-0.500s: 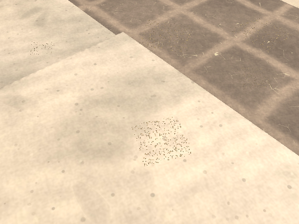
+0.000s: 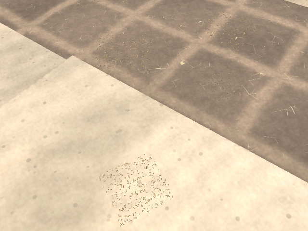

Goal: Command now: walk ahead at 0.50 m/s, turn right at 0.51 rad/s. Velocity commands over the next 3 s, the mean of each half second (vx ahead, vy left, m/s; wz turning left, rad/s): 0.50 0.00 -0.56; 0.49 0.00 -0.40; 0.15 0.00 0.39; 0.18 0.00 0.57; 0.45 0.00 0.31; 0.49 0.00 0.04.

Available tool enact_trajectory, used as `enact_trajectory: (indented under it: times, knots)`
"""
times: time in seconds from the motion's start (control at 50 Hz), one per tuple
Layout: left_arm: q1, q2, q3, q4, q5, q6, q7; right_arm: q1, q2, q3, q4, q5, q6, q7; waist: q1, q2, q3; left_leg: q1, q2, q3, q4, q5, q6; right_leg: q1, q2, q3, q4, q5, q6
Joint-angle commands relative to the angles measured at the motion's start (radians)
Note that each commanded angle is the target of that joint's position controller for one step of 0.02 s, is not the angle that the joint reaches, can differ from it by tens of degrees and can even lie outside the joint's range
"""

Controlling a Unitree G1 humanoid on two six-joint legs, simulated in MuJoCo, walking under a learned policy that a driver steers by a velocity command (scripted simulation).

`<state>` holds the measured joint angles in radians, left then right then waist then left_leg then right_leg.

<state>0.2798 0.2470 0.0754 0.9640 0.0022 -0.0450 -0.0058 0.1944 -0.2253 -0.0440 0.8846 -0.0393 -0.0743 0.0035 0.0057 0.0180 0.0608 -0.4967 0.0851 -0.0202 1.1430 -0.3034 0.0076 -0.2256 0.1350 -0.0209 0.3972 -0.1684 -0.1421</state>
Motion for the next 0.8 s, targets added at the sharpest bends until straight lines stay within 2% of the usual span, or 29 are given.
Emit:
enact_trajectory:
  times: [0.02, 0.08, 0.14, 0.24, 0.28, 0.3, 0.32, 0.34, 0.36, 0.38, 0.4, 0.42, 0.44, 0.46, 0.48, 0.5, 0.54, 0.58, 0.64, 0.7, 0.76, 0.8]
  knots:
    - [0.032, 0.135, 0.025, -0.053, -0.006, -0.027, 0.006, 0.057, -0.069, -0.015, -0.05, -0.01, 0.029, 0.007, -0.034, -0.038, -0.042, -0.068, 0.021, 0.014, -0.081, 0.059, -0.043, 0.027, -0.253, 0.274, -0.199, 0.296, -0.14]
    - [0.1, 0.14, 0.027, -0.054, -0.005, -0.022, 0.004, -0.086, -0.082, -0.015, -0.108, -0.005, 0.036, 0.009, 0.014, -0.059, -0.012, -0.154, 0.021, 0.023, -0.222, 0.172, -0.067, 0.063, -0.237, 0.292, -0.214, 0.278, -0.111]
    - [0.16, 0.143, 0.027, -0.057, -0.003, -0.016, 0.006, -0.184, -0.084, -0.01, -0.148, 0.0, 0.035, 0.014, 0.057, -0.075, -0.018, -0.194, 0.001, 0.017, -0.336, 0.256, -0.068, 0.147, -0.232, 0.312, -0.189, 0.311, -0.087]
    - [0.218, 0.156, 0.029, -0.067, 0.012, -0.009, 0.018, -0.313, -0.093, 0.004, -0.215, 0.011, 0.021, 0.021, 0.098, -0.088, -0.014, -0.192, -0.049, 0.015, -0.49, 0.259, -0.049, 0.262, -0.252, 0.362, -0.112, 0.421, -0.087]
    - [0.197, 0.172, 0.033, -0.081, 0.016, -0.009, 0.026, -0.293, -0.112, 0.003, -0.227, 0.015, 0.011, 0.019, 0.073, -0.1, -0.017, -0.109, -0.064, -0.002, -0.564, 0.23, -0.028, 0.266, -0.266, 0.391, -0.072, 0.46, -0.064]
    - [0.161, 0.185, 0.036, -0.093, 0.017, -0.01, 0.028, -0.238, -0.126, -0.001, -0.217, 0.017, 0.006, 0.016, 0.039, -0.107, -0.027, -0.009, -0.079, -0.002, -0.606, 0.197, -0.013, 0.233, -0.263, 0.392, -0.04, 0.5, -0.043]
    - [0.125, 0.198, 0.039, -0.107, 0.017, -0.014, 0.025, -0.145, -0.149, -0.01, -0.191, 0.019, 0.0, 0.008, -0.005, -0.107, -0.063, 0.137, -0.108, 0.009, -0.632, 0.157, 0.005, 0.191, -0.246, 0.387, 0.033, 0.595, -0.02]
    - [0.102, 0.203, 0.04, -0.113, 0.01, -0.021, 0.016, -0.007, -0.176, -0.022, -0.152, 0.017, -0.011, -0.003, -0.072, -0.064, -0.135, 0.329, -0.109, 0.013, -0.694, 0.186, 0.029, 0.147, -0.195, 0.353, 0.194, 0.625, 0.004]
    - [0.105, 0.156, 0.027, -0.137, -0.002, -0.031, 0.004, 0.143, -0.237, -0.039, -0.14, -0.003, -0.022, -0.021, -0.129, 0.017, -0.265, 0.57, 0.057, -0.146, -0.72, 0.053, 0.074, 0.025, -0.132, 0.302, 0.439, 0.43, 0.027]
    - [0.213, 0.043, 0.005, -0.168, -0.035, -0.03, 0.006, 0.19, -0.332, -0.059, -0.15, -0.027, -0.012, -0.029, -0.078, 0.241, -0.396, 0.839, 0.352, -0.568, -0.777, 0.004, 0.175, -0.278, 0.023, 0.172, 0.738, -0.295, 0.063]
    - [0.231, 0.127, 0.011, -0.159, -0.001, -0.018, 0.013, 0.142, -0.289, -0.059, -0.15, -0.007, 0.006, -0.024, -0.043, 0.212, -0.377, 0.766, 0.374, -0.767, -0.845, -0.122, 0.219, -0.394, -0.034, 0.147, 0.862, -0.373, 0.053]
    - [0.168, 0.148, 0.017, -0.148, 0.016, -0.006, 0.011, 0.065, -0.189, -0.036, -0.169, 0.001, 0.011, -0.021, -0.028, 0.068, -0.207, 0.608, 0.326, -0.608, -0.868, -0.169, 0.197, -0.415, -0.094, 0.142, 0.884, -0.274, 0.056]
    - [0.11, 0.134, 0.014, -0.155, 0.02, -0.003, 0.0, 0.02, -0.131, -0.021, -0.167, 0.004, 0.009, -0.017, -0.024, 0.006, -0.113, 0.488, 0.265, -0.445, -0.892, -0.082, 0.173, -0.397, -0.129, 0.127, 0.839, -0.202, 0.063]
    - [0.091, 0.116, 0.013, -0.161, 0.024, 0.004, -0.01, 0.017, -0.117, -0.015, -0.158, 0.002, 0.006, -0.017, -0.012, 0.043, -0.075, 0.422, 0.219, -0.328, -0.915, 0.021, 0.146, -0.372, -0.154, 0.118, 0.8, -0.174, 0.071]
    - [0.088, 0.111, 0.013, -0.166, 0.035, 0.017, -0.02, 0.031, -0.113, -0.013, -0.143, 0.006, 0.0, -0.018, 0.0, 0.084, -0.054, 0.374, 0.186, -0.242, -0.933, 0.097, 0.13, -0.348, -0.171, 0.11, 0.777, -0.162, 0.08]
    - [0.091, 0.103, 0.01, -0.167, 0.036, 0.029, -0.028, 0.047, -0.118, -0.014, -0.131, 0.011, -0.01, -0.015, 0.006, 0.097, -0.053, 0.356, 0.174, -0.189, -0.942, 0.17, 0.127, -0.334, -0.174, 0.099, 0.773, -0.151, 0.085]
    - [0.052, 0.091, 0.006, -0.192, 0.035, 0.042, -0.039, 0.079, -0.126, -0.019, -0.115, 0.023, -0.029, -0.008, 0.01, 0.092, -0.058, 0.367, 0.18, -0.121, -0.961, 0.283, 0.14, -0.367, -0.183, 0.091, 0.762, -0.118, 0.092]
    - [-0.018, 0.085, 0.001, -0.221, 0.036, 0.048, -0.049, 0.099, -0.135, -0.024, -0.105, 0.025, -0.036, -0.006, 0.005, 0.081, -0.046, 0.388, 0.187, -0.06, -0.985, 0.32, 0.152, -0.435, -0.199, 0.084, 0.734, -0.061, 0.102]
    - [-0.12, 0.073, -0.008, -0.262, 0.034, 0.047, -0.058, 0.133, -0.135, -0.026, -0.087, 0.021, -0.033, -0.005, -0.012, 0.072, -0.021, 0.412, 0.171, 0.037, -0.996, 0.373, 0.149, -0.487, -0.207, 0.059, 0.616, 0.037, 0.115]
    - [-0.218, 0.05, -0.023, -0.298, 0.031, 0.041, -0.07, 0.151, -0.145, -0.029, -0.077, 0.021, -0.029, -0.005, -0.031, 0.07, -0.001, 0.411, 0.153, 0.129, -0.991, 0.4, 0.129, -0.43, -0.205, 0.005, 0.434, 0.14, 0.106]
    - [-0.294, 0.052, -0.029, -0.334, 0.034, 0.039, -0.079, 0.19, -0.174, -0.038, -0.061, 0.021, -0.021, -0.011, -0.05, 0.071, 0.019, 0.461, 0.176, 0.177, -0.973, 0.446, 0.114, -0.383, -0.194, -0.052, 0.31, 0.113, 0.076]
    - [-0.316, 0.057, -0.029, -0.349, 0.043, 0.039, -0.075, 0.234, -0.182, -0.038, -0.041, 0.022, -0.008, -0.015, -0.06, 0.071, 0.022, 0.511, 0.195, 0.191, -0.926, 0.558, 0.109, -0.342, -0.167, -0.072, 0.251, 0.027, 0.048]
